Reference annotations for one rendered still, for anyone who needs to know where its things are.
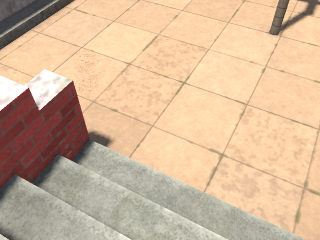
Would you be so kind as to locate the stairs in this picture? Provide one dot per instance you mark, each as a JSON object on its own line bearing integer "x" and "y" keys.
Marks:
{"x": 102, "y": 194}

